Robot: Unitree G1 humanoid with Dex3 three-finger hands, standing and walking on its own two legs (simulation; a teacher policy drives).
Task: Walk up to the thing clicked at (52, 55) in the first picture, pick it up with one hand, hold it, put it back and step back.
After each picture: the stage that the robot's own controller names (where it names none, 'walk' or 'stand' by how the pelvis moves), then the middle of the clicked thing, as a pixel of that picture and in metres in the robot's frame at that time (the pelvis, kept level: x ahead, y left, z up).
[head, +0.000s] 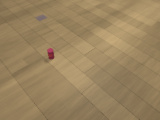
stand; (50, 53) +1.26 +0.34 -0.72
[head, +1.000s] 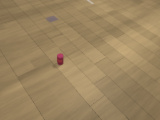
walk; (60, 59) +1.16 +0.15 -0.71
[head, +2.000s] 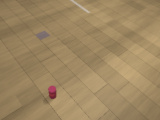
walk; (52, 92) +0.75 +0.19 -0.71
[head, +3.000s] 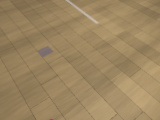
stand; out of the picture +0.47 +0.21 -0.70
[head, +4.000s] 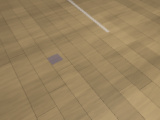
stand; out of the picture +0.41 +0.20 -0.72
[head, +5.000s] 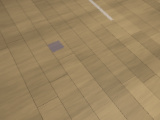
walk; out of the picture +0.38 +0.14 -0.70
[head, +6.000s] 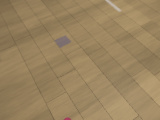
walk; out of the picture +0.38 +0.14 -0.68
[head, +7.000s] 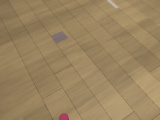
walk; out of the picture +0.39 +0.14 -0.68
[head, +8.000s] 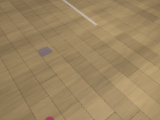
stand; out of the picture +0.50 +0.22 -0.70
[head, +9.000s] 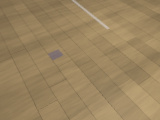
walk; out of the picture +0.47 +0.20 -0.72
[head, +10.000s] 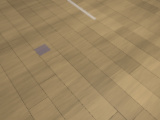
walk; out of the picture +0.43 +0.23 -0.68
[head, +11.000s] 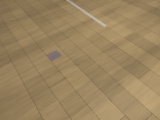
walk; out of the picture +0.48 +0.25 -0.70
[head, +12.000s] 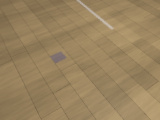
stand; out of the picture +0.37 +0.13 -0.72
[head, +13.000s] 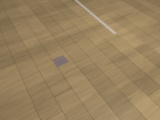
stand; out of the picture +0.36 +0.14 -0.73
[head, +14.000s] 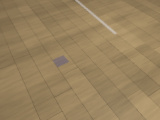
stand; out of the picture +0.36 +0.14 -0.73
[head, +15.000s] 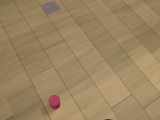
go down; (54, 102) +0.40 +0.13 -0.55
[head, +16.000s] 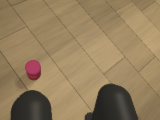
go down; (33, 70) +0.45 +0.16 -0.32
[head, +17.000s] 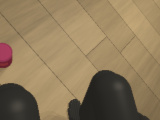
close in; (2, 56) +0.45 +0.18 -0.26
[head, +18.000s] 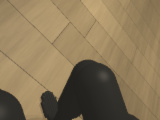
close; out of the picture +0.44 +0.21 -0.24
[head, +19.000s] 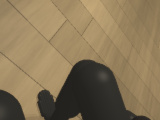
close; out of the picture +0.43 +0.21 -0.24
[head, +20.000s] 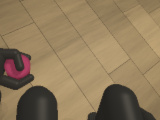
lift; (18, 71) +0.36 +0.21 -0.08
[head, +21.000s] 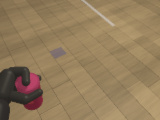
hold; (30, 92) +0.33 +0.17 +0.04
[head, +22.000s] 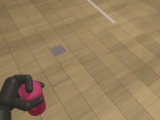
hold; (33, 98) +0.32 +0.17 +0.00
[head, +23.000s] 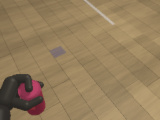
hold; (33, 98) +0.32 +0.17 +0.00
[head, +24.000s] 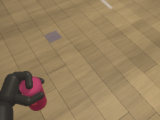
crouch; (34, 94) +0.34 +0.16 -0.04
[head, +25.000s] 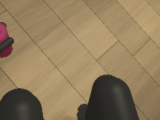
lower; out of the picture +0.48 +0.19 -0.12
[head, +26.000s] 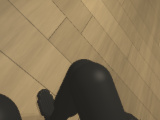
lower; out of the picture +0.45 +0.25 -0.24
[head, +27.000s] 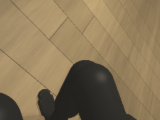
lower; out of the picture +0.45 +0.25 -0.24
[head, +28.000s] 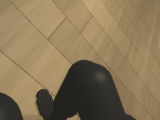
lower; out of the picture +0.45 +0.24 -0.24
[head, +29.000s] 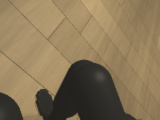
lower; out of the picture +0.45 +0.24 -0.25
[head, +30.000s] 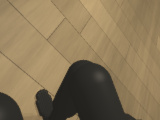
open; out of the picture +0.45 +0.24 -0.25
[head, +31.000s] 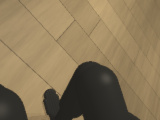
stand; out of the picture +0.45 +0.24 -0.24
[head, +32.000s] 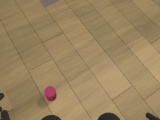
walk; (50, 94) +0.43 +0.15 -0.52
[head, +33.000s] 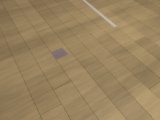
stand; out of the picture +0.39 +0.14 -0.67
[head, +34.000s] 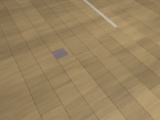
stand; out of the picture +0.39 +0.14 -0.67
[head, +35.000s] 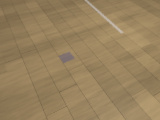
stand; out of the picture +0.40 +0.14 -0.71
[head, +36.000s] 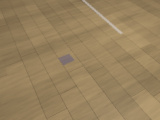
stand; out of the picture +0.39 +0.15 -0.73
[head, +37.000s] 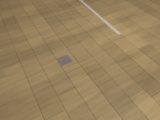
stand; out of the picture +0.38 +0.15 -0.73
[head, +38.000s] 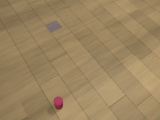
walk; (58, 103) +0.49 +0.12 -0.71
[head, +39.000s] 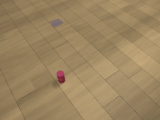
walk; (61, 77) +0.82 +0.25 -0.70
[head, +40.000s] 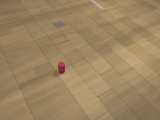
walk; (61, 67) +1.06 +0.15 -0.71
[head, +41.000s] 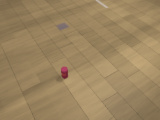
stand; (64, 72) +0.99 +0.18 -0.73
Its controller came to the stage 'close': yes
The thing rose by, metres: 0.71
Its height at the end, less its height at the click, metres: +0.00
